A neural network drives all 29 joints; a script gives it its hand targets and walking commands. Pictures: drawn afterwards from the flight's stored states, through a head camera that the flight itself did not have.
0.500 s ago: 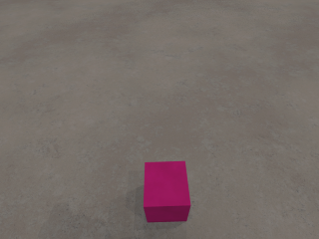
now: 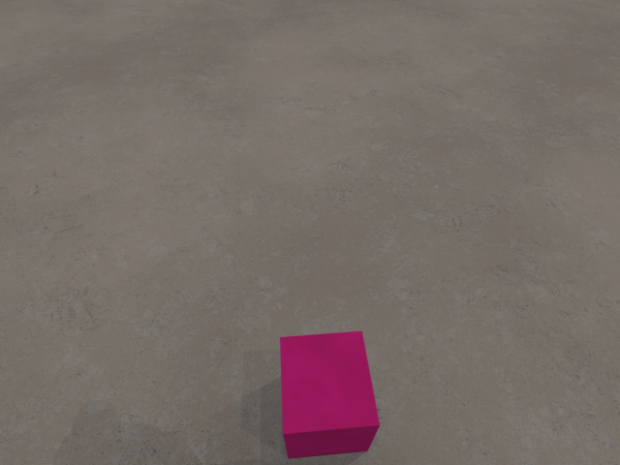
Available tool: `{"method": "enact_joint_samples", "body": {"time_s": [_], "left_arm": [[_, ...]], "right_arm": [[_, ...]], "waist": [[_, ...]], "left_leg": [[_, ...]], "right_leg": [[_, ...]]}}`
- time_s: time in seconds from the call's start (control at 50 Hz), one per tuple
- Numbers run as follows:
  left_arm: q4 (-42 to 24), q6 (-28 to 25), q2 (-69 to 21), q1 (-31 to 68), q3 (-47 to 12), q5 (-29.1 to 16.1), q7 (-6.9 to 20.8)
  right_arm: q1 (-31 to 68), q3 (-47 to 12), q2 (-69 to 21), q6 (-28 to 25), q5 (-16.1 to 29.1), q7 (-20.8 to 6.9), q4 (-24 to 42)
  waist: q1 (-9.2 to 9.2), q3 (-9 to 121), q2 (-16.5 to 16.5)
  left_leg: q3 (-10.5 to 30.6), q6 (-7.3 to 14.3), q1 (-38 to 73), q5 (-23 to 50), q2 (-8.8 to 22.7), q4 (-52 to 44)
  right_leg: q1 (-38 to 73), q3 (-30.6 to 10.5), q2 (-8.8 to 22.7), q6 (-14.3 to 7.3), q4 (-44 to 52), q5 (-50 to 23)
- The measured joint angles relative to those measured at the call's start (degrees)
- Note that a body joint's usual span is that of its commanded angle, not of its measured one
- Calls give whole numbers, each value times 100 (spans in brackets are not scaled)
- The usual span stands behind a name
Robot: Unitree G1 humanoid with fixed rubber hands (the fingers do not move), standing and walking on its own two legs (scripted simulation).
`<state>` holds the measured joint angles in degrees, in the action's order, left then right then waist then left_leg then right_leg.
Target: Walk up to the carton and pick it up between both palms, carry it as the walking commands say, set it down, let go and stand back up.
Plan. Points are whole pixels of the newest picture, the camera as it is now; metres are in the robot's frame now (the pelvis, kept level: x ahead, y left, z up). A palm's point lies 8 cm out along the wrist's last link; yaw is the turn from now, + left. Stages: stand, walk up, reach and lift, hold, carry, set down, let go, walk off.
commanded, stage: walk up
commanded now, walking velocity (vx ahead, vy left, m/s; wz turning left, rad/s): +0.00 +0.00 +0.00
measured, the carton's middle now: (324, 395) +0.42 -0.03 -0.64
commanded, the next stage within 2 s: stand in 0.76 s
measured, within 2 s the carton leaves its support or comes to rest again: neither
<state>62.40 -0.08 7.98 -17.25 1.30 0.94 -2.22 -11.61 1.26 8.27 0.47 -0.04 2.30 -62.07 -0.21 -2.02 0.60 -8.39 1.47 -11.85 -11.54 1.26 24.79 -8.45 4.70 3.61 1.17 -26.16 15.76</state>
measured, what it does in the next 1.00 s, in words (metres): stands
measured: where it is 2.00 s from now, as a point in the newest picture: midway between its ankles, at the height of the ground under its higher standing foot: outside the picture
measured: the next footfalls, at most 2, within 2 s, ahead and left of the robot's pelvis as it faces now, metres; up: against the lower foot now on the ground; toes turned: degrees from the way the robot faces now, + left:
none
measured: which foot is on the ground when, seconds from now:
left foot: down 0.00-1.00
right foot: down 0.00-1.00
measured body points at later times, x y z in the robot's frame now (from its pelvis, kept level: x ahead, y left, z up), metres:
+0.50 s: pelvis +0.03 -0.02 +0.00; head +0.03 -0.02 +0.45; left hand +0.01 +0.20 -0.16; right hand +0.00 -0.24 -0.16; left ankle +0.02 +0.10 -0.74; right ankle -0.02 -0.13 -0.74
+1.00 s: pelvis +0.04 -0.03 +0.00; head +0.04 -0.03 +0.45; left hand +0.02 +0.19 -0.16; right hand +0.02 -0.26 -0.16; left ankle +0.02 +0.10 -0.74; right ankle -0.02 -0.13 -0.74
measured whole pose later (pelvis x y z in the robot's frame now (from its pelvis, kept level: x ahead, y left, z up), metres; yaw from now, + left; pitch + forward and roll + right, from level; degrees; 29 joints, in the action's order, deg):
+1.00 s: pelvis +0.04 -0.03 +0.00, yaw -1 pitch +0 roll +0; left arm 64.6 -0.9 7.8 -18.2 0.8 0.5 -3.0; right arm -16.9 1.4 8.4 0.2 -0.4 2.6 -64.9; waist -0.1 -0.7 0.2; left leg -7.9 -1.7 -9.1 -13.5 4.3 23.5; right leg -4.5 5.1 0.3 -1.1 -21.9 16.9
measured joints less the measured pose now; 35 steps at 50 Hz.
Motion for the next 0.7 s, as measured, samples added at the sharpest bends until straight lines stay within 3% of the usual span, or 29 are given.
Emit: {"method": "enact_joint_samples", "body": {"time_s": [0.2, 0.7], "left_arm": [[92, -63, 20, 216, -22, -2, 12], [382, -130, -114, -149, -84, -44, -50]], "right_arm": [[-547, -35, 59, -71, -46, -50, -358], [-505, -32, -22, -81, -20, 0, -474]], "waist": [[-145, 140, -16], [-9, 70, -54]], "left_leg": [[36, -79, 317, 117, 51, -429], [45, -236, 352, -101, 206, -279]], "right_leg": [[388, 54, -106, -47, 569, -138], [456, 49, -250, -168, 522, 46]]}}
